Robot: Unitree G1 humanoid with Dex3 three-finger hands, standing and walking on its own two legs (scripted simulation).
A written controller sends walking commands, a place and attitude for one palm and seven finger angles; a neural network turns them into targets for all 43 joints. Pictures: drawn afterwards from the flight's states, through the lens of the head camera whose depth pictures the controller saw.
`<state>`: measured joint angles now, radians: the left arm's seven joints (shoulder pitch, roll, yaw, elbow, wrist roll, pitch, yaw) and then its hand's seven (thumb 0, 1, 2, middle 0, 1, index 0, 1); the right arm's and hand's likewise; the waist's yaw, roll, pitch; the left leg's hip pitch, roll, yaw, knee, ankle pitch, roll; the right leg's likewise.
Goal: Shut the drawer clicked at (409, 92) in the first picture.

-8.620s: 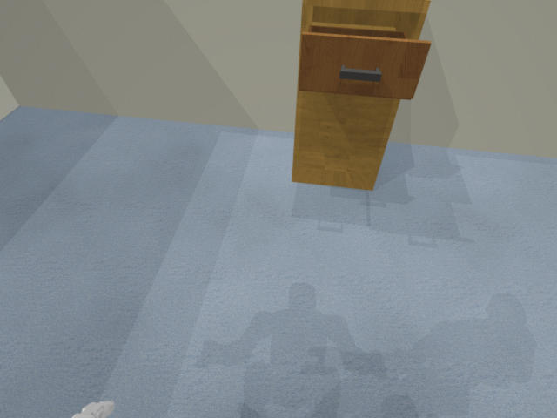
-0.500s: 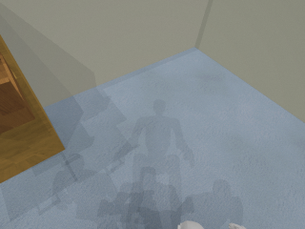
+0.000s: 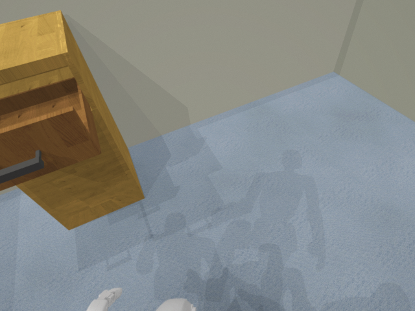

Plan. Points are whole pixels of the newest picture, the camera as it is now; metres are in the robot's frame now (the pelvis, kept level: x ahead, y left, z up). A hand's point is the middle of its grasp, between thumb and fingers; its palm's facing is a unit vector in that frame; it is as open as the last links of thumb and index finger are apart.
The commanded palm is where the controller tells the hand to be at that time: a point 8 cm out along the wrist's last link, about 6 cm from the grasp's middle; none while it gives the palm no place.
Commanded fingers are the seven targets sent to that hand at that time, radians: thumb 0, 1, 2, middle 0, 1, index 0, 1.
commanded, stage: turn to face it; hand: left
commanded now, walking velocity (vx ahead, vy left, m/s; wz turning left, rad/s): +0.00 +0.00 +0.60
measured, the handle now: (17, 165) +0.49 +0.52 -0.01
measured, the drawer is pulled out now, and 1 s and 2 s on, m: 0.26 0.26 0.26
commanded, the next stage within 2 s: take the last steps up to it in 0.54 s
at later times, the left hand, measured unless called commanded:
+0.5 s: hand out of the picture -0.07 +0.27 -0.19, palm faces +0.34 -0.90 -0.26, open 7.4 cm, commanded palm none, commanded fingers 0.00 0.90 0.90 -0.20 -0.30 -0.20 -0.30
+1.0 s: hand out of the picture -0.04 +0.19 -0.15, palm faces +0.42 -0.88 -0.23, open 7.4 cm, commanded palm none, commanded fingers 0.00 0.90 0.90 -0.20 -0.30 -0.20 -0.30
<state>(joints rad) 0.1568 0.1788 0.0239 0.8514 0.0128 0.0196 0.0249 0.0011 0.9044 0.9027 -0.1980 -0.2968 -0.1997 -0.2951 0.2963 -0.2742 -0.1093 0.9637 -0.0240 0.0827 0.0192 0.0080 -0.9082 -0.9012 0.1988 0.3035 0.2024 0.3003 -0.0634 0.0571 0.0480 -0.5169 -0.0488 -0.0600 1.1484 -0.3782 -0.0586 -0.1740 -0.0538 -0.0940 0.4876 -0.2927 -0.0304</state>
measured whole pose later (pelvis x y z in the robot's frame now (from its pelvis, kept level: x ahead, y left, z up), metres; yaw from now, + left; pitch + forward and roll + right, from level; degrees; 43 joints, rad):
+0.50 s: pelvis -0.01 +0.05 -0.01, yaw +16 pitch -1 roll -1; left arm 0.28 0.28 0.07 0.98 0.02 0.07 0.02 0.00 0.91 0.90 -0.19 -0.30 -0.19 -0.29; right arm 0.09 -0.21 -0.03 0.90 -0.02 0.02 0.00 0.00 -0.91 -0.90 0.20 0.30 0.20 0.30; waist 0.05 -0.05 0.08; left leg -0.23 0.00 0.03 0.55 -0.30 0.04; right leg -0.43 -0.12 -0.07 1.10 -0.48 0.07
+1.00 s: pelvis +0.02 +0.02 +0.00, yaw +22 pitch -2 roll +2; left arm 0.38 0.12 0.02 1.01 0.02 -0.04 0.01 0.00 0.91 0.90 -0.20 -0.30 -0.20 -0.29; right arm 0.34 -0.23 -0.08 1.06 -0.03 0.04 0.02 0.01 -0.91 -0.90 0.20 0.30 0.20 0.30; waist -0.01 0.05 -0.01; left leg -0.52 0.01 -0.01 1.10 -0.24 0.00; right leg -0.08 -0.04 -0.12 0.40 -0.28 -0.03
